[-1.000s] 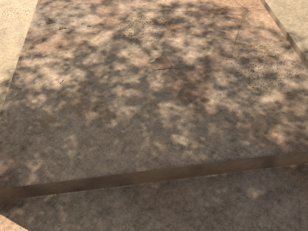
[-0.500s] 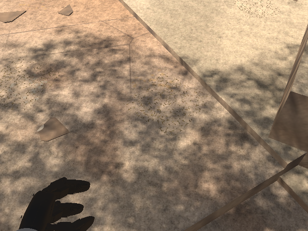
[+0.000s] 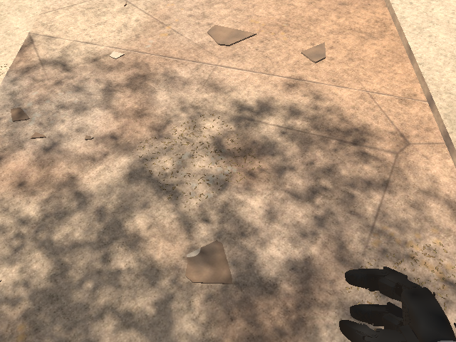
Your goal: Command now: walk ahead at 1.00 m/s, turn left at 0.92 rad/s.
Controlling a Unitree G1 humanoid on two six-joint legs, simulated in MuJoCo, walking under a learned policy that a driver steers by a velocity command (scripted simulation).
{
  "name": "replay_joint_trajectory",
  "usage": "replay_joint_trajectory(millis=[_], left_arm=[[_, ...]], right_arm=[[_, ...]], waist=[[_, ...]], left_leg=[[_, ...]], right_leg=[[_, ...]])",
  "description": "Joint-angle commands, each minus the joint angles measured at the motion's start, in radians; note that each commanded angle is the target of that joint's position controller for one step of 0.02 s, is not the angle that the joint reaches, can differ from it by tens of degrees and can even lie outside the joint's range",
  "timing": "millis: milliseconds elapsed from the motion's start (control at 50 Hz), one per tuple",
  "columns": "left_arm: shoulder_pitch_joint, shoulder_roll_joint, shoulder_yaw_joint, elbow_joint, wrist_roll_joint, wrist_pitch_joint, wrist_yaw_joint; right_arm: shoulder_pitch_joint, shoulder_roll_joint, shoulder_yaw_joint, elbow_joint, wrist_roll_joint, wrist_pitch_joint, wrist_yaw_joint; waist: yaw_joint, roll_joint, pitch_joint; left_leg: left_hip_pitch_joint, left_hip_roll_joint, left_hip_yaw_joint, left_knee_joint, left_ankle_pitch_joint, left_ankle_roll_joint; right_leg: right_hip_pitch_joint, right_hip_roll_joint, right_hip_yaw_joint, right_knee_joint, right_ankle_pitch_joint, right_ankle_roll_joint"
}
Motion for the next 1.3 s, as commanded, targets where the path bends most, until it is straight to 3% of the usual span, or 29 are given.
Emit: replay_joint_trajectory(millis=[20,40,60,80,120,200,300,360,380,400,420,440,480,580,640,700,740,760,780,800,860,940,1080,1160,1180,1200,1220,1240,1300], left_arm=[[-0.239,0.135,0.050,-0.315,0.038,-0.037,-0.043],[-0.223,0.143,0.045,-0.386,0.078,-0.061,-0.045],[-0.271,0.127,0.033,-0.418,0.054,-0.071,-0.045],[-0.313,0.124,0.024,-0.408,0.045,-0.072,-0.037],[-0.373,0.042,-0.013,-0.452,0.076,-0.029,-0.019],[-0.520,0.133,-0.008,-0.529,0.062,0.030,-0.011],[-0.535,0.109,-0.018,-0.503,0.013,0.023,-0.030],[-0.246,0.255,0.051,-0.419,-0.007,0.011,0.012],[-0.030,0.304,0.082,-0.352,0.003,0.006,0.032],[0.088,0.304,0.084,-0.304,0.038,0.002,0.040],[-0.076,0.373,0.097,-0.335,0.083,-0.005,0.024],[-0.207,0.248,0.090,-0.366,0.065,-0.003,0.007],[-0.229,0.176,0.073,-0.306,0.045,-0.010,-0.010],[-0.111,0.181,0.068,-0.182,0.007,-0.032,-0.017],[-0.162,0.239,0.089,-0.189,0.004,-0.028,-0.021],[-0.112,0.283,0.098,-0.165,-0.014,-0.028,-0.041],[-0.084,0.308,0.101,-0.144,-0.014,-0.025,-0.040],[-0.101,0.305,0.101,-0.151,-0.018,-0.026,-0.039],[-0.109,0.190,0.076,-0.180,-0.009,-0.029,-0.033],[-0.034,0.134,0.062,-0.226,-0.045,-0.015,-0.027],[-0.221,0.172,0.068,-0.229,0.006,0.022,-0.037],[-0.309,0.107,0.058,-0.274,0.025,0.080,-0.068],[-0.545,0.113,0.030,-0.371,0.020,0.073,-0.120],[-0.170,0.234,0.079,-0.266,0.016,0.067,-0.091],[0.009,0.284,0.109,-0.201,0.018,0.069,-0.067],[-0.071,0.350,0.138,-0.198,-0.006,0.084,-0.042],[-0.150,0.486,0.157,-0.265,0.030,0.095,-0.041],[-0.128,0.439,0.158,-0.292,0.020,0.101,-0.026],[-0.210,0.325,0.124,-0.248,0.010,0.059,-0.007]], right_arm=[[0.281,-0.376,-0.153,0.088,0.019,0.002,-0.020],[0.336,-0.358,-0.159,0.073,0.032,-0.008,-0.025],[0.369,-0.343,-0.157,0.103,0.005,-0.005,-0.045],[0.385,-0.267,-0.145,0.133,-0.015,-0.015,-0.057],[0.353,-0.204,-0.126,0.178,-0.014,-0.048,-0.067],[0.326,-0.214,-0.114,0.179,0.006,-0.102,-0.049],[0.391,-0.302,-0.152,0.200,0.016,-0.098,-0.045],[0.314,-0.357,-0.171,0.171,-0.004,-0.101,-0.039],[0.263,-0.307,-0.162,0.146,-0.012,-0.111,-0.036],[0.258,-0.126,-0.112,0.122,-0.043,-0.118,-0.039],[0.495,-0.096,-0.086,0.082,0.028,-0.111,-0.042],[0.426,-0.175,-0.087,0.129,-0.015,-0.095,-0.048],[0.245,-0.190,-0.091,0.086,-0.041,-0.083,-0.021],[0.102,-0.150,-0.049,-0.029,-0.069,-0.063,0.009],[0.000,-0.120,-0.016,-0.062,-0.037,-0.082,0.037],[0.014,-0.169,-0.038,-0.040,-0.026,-0.081,0.013],[0.215,-0.214,-0.069,0.025,-0.043,-0.086,-0.022],[0.363,-0.249,-0.089,0.056,-0.056,-0.091,-0.044],[0.544,-0.326,-0.116,0.072,-0.082,-0.096,-0.064],[0.517,-0.363,-0.122,0.060,-0.084,-0.084,-0.068],[0.349,-0.176,-0.096,0.089,-0.043,-0.093,-0.058],[0.374,-0.124,-0.088,0.172,-0.009,-0.130,-0.047],[0.370,-0.206,-0.102,0.232,-0.008,-0.147,-0.056],[0.351,-0.342,-0.137,0.203,-0.024,-0.091,-0.077],[0.335,-0.336,-0.137,0.193,-0.033,-0.079,-0.072],[0.333,-0.217,-0.111,0.181,-0.043,-0.083,-0.051],[0.448,-0.183,-0.088,0.054,-0.018,-0.098,-0.049],[0.337,-0.238,-0.083,0.039,-0.030,-0.125,-0.051],[0.270,-0.216,-0.064,0.042,-0.056,-0.117,-0.053]], waist=[[-0.086,0.275,-0.208],[-0.070,0.078,-0.286],[-0.063,0.020,-0.240],[-0.047,-0.090,-0.044],[0.041,-0.125,0.070],[0.051,-0.145,0.177],[-0.012,0.003,-0.036],[0.169,0.031,-0.209],[0.256,-0.022,-0.288],[0.247,-0.235,-0.283],[0.055,-0.480,-0.403],[0.069,-0.230,-0.285],[0.060,-0.031,-0.058],[-0.007,-0.107,0.081],[-0.005,-0.105,0.101],[-0.006,-0.103,0.062],[-0.105,-0.079,-0.082],[-0.185,-0.085,-0.159],[-0.225,0.064,-0.299],[-0.141,0.212,-0.402],[-0.076,0.020,-0.024],[0.007,0.055,0.099],[0.034,-0.011,0.138],[0.244,0.062,-0.109],[0.307,0.011,-0.183],[0.214,-0.215,-0.094],[0.081,-0.362,-0.295],[0.152,-0.134,-0.327],[0.013,0.043,0.005]], left_leg=[[0.904,0.147,-0.901,-0.637,0.044,0.169],[0.989,0.189,-1.053,-0.668,0.303,0.182],[0.986,0.249,-1.117,-0.811,0.035,0.199],[0.829,0.225,-1.076,-0.843,-0.031,0.181],[0.558,0.125,-0.826,-0.769,0.184,0.142],[0.248,-0.002,-0.558,-0.946,0.353,0.084],[0.507,0.009,-0.529,-0.883,0.843,0.006],[0.653,0.031,-0.577,-0.427,1.062,-0.079],[0.513,-0.004,-0.529,-0.156,0.845,-0.100],[0.276,-0.051,-0.440,0.140,-0.081,-0.087],[0.082,-0.095,-0.371,0.346,-0.098,-0.121],[0.038,-0.002,-0.341,0.331,0.055,-0.108],[0.060,0.044,-0.332,0.253,0.111,-0.124],[0.014,0.131,-0.258,-0.068,0.072,-0.183],[0.363,0.099,-0.177,-0.432,0.298,-0.203],[0.568,0.055,-0.147,-0.513,0.364,-0.186],[0.808,0.011,-0.141,-0.574,0.279,-0.164],[1.027,0.099,-0.206,-0.560,0.222,-0.150],[1.210,0.378,-0.516,-0.609,-0.151,-0.125],[1.241,0.582,-1.002,-0.829,-0.374,-0.050],[0.882,0.433,-0.663,-0.897,-0.114,-0.040],[0.731,0.384,-0.355,-0.990,0.222,-0.082],[0.676,0.262,0.076,-1.048,0.831,-0.168],[0.779,0.327,0.055,-0.438,1.449,-0.174],[0.633,0.294,0.045,-0.107,1.211,-0.180],[0.344,0.094,0.032,0.298,0.114,-0.213],[-0.011,0.019,-0.151,0.609,-0.143,-0.257],[-0.088,0.068,-0.280,0.562,-0.024,-0.244],[0.064,0.180,-0.287,0.243,0.025,-0.247]], right_leg=[[-0.885,0.145,0.189,1.183,-0.076,0.002],[-0.959,0.084,0.382,1.251,-0.014,-0.032],[-1.086,0.096,0.374,1.272,-0.065,-0.031],[-1.153,0.072,0.360,1.300,-0.119,-0.027],[-1.137,0.035,0.369,1.285,-0.217,-0.018],[-0.850,-0.031,0.261,0.588,-0.159,0.006],[-0.389,0.081,0.232,0.030,0.254,-0.008],[-0.077,0.097,0.278,-0.099,0.137,-0.014],[0.171,0.021,0.311,-0.067,0.054,-0.030],[0.336,-0.181,0.468,0.004,-0.022,-0.033],[0.388,-0.379,1.086,-0.222,-0.111,-0.190],[0.221,-0.310,1.082,-0.322,-0.380,-0.240],[-0.059,-0.217,0.857,-0.358,-0.279,-0.240],[-0.232,-0.109,0.653,-0.445,0.019,-0.243],[-0.474,-0.033,0.501,-0.547,0.142,-0.207],[-0.416,-0.070,0.488,-0.497,0.433,-0.194],[-0.349,-0.025,0.429,-0.140,0.698,-0.156],[-0.496,0.017,0.430,0.116,0.559,-0.139],[-0.652,0.081,0.385,0.477,0.002,-0.132],[-0.822,0.125,0.364,0.751,-0.264,-0.127],[-0.925,0.001,0.339,0.717,-0.086,-0.119],[-0.932,-0.063,0.342,0.637,-0.083,-0.092],[-0.641,0.040,0.117,0.172,0.274,-0.160],[-0.203,0.181,0.102,0.128,0.086,-0.240],[0.053,0.189,0.170,0.063,0.033,-0.265],[0.141,0.089,0.364,0.013,-0.010,-0.296],[0.421,-0.172,0.960,-0.138,0.008,-0.526],[0.386,-0.191,1.105,-0.315,-0.204,-0.521],[-0.131,-0.084,0.876,-0.373,-0.045,-0.406]])
Keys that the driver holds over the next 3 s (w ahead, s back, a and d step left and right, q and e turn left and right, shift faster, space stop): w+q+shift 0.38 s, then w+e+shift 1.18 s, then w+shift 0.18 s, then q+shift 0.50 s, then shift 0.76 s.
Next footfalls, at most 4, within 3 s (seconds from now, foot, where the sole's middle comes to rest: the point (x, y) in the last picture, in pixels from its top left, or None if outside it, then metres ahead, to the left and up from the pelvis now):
0.40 right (269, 289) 0.59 -0.06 -0.66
0.78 left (150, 219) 0.83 0.30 -0.66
1.20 right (198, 117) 1.30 0.16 -0.66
1.60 left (182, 51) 1.73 0.25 -0.66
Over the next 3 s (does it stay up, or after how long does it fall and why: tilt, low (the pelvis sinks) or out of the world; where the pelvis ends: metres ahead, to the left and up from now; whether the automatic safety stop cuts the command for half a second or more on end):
stays up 1.96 0.02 0.11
